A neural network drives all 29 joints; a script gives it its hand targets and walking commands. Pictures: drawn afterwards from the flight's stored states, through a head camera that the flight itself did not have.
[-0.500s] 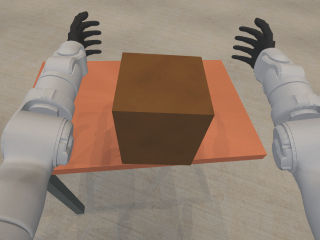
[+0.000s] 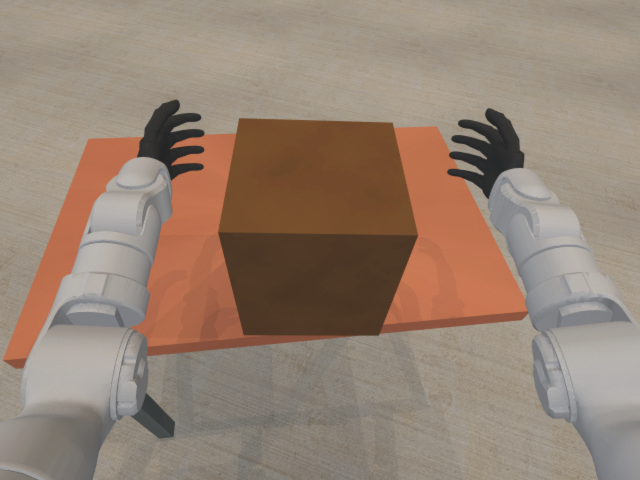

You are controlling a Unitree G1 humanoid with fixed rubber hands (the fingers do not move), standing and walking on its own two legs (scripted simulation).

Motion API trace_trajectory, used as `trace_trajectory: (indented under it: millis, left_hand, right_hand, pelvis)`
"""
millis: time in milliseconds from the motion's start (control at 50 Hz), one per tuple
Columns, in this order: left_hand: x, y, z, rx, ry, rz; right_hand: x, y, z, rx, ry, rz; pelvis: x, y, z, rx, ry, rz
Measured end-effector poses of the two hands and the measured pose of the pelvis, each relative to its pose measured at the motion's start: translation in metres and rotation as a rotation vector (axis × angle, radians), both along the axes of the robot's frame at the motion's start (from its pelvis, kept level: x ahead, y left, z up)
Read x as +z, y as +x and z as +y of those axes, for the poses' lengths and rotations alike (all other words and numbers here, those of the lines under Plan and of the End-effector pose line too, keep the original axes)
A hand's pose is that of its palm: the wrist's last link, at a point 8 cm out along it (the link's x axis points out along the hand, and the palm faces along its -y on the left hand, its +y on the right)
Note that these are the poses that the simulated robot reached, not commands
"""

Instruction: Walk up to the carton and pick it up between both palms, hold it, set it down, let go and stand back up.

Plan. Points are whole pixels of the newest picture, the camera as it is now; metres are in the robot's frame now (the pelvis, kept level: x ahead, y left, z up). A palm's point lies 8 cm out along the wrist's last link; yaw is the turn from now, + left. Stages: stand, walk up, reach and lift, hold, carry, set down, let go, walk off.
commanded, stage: set down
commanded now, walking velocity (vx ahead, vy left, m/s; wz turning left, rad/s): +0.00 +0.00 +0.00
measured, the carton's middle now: (314, 234) +0.43 +0.04 +0.03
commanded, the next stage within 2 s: none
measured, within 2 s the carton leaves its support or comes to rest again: neither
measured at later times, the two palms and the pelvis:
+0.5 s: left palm (155, 228) +0.36 +0.23 +0.11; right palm (496, 239) +0.39 -0.18 +0.11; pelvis +0.00 +0.00 +0.00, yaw +0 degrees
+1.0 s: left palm (158, 309) +0.29 +0.22 +0.04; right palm (497, 324) +0.31 -0.19 +0.04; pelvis +0.00 +0.01 +0.00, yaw +0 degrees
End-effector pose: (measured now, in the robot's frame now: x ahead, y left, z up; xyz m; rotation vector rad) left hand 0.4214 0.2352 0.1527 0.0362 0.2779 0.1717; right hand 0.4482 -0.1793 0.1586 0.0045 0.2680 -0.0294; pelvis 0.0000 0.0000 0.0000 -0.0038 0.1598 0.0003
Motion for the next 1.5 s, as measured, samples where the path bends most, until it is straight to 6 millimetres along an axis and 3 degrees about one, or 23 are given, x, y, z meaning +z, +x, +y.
trace_trajectory:
  millis: [140,480,700,880,1160,1500]
  left_hand:
    - [-0.025,-0.023,0.002,0.011,-0.024,0.007]
    - [-0.043,-0.057,-0.005,0.009,-0.031,-0.018]
    - [-0.081,-0.099,-0.001,0.025,-0.024,-0.015]
    - [-0.1,-0.117,-0.007,0.027,-0.026,-0.027]
    - [-0.14,-0.152,-0.014,0.015,-0.01,-0.006]
    - [-0.172,-0.185,-0.013,0.009,0.014,0.143]
  right_hand:
    - [-0.027,-0.022,-0.002,0.005,0.005,-0.003]
    - [-0.046,-0.059,-0.001,0.006,-0.003,-0.022]
    - [-0.081,-0.102,-0.004,-0.007,0.004,-0.03]
    - [-0.099,-0.125,-0.008,0.003,-0.006,-0.03]
    - [-0.137,-0.169,-0.013,0.001,-0.017,0.011]
    - [-0.168,-0.209,-0.023,-0.011,-0.063,0.116]
  pelvis:
    - [-0.001,-0.001,-0.002,0.001,0.002,-0.009]
    - [0.0,-0.003,-0.002,0.002,0.008,-0.093]
    - [0.0,-0.004,0.002,0.001,0.007,-0.138]
    - [0.0,-0.005,0.005,-0.004,0.009,-0.146]
    - [0.0,0.003,0.007,-0.011,0.01,-0.173]
    - [0.0,0.016,0.009,-0.021,0.011,-0.207]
